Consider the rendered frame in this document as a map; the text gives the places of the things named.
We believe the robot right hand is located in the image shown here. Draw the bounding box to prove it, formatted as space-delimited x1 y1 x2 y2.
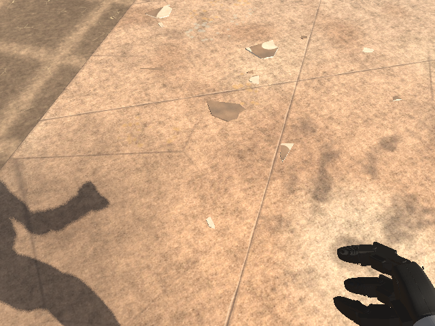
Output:
333 242 435 326

